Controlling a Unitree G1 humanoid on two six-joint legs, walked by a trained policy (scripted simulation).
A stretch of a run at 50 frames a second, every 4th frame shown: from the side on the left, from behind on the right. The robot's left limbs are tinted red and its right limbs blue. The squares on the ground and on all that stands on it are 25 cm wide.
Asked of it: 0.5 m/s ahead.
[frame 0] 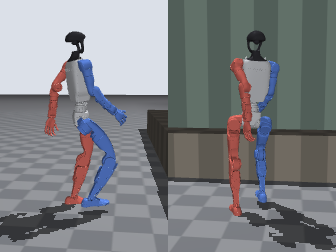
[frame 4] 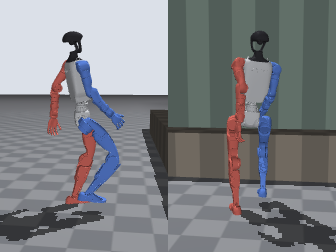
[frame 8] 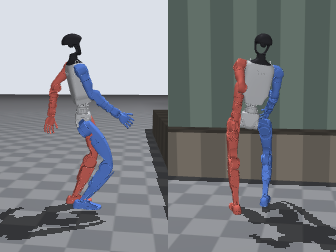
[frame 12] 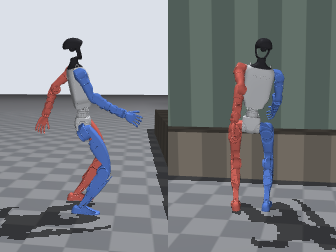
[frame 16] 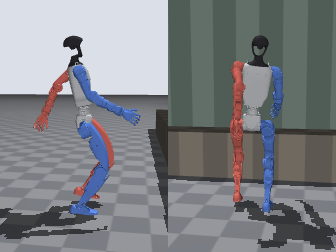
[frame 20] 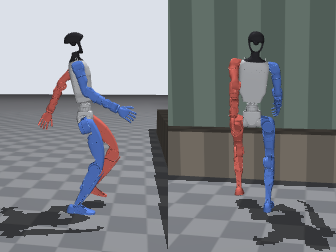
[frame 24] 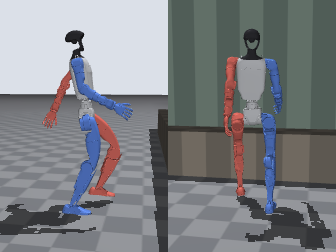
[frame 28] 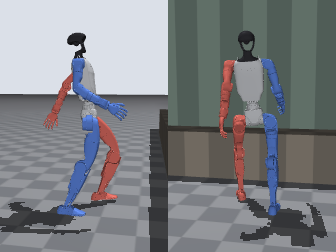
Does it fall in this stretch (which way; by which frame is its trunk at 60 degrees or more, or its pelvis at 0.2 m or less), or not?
no
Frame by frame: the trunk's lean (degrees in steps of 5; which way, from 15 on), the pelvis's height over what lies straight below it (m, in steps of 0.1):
0: 5, 0.8
4: 10, 0.8
8: 15 backward and to its right, 0.7
12: 15 backward and to its right, 0.7
16: 10, 0.7
20: 10, 0.7
24: 10, 0.8
28: 15 backward, 0.8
